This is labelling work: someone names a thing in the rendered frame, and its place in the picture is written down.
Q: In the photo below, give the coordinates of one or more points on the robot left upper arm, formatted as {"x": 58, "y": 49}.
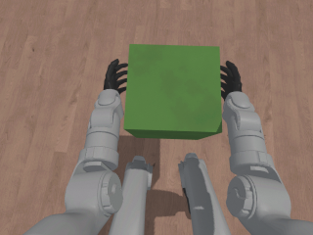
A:
{"x": 91, "y": 198}

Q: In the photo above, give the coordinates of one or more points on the robot right hand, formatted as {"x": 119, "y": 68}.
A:
{"x": 232, "y": 79}

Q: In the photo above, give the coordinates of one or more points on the right robot thigh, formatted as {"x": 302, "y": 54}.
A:
{"x": 206, "y": 214}

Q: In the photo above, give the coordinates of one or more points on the carton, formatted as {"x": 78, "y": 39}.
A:
{"x": 173, "y": 92}

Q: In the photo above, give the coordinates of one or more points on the left robot forearm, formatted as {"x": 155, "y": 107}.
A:
{"x": 100, "y": 148}

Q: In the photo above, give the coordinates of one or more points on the right robot forearm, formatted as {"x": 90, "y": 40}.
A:
{"x": 247, "y": 143}

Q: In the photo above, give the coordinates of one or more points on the robot right upper arm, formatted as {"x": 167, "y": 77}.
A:
{"x": 263, "y": 207}

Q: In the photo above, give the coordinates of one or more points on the right robot foot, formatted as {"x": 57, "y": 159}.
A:
{"x": 184, "y": 190}

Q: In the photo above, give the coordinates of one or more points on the robot left hand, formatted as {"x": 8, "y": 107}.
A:
{"x": 111, "y": 81}

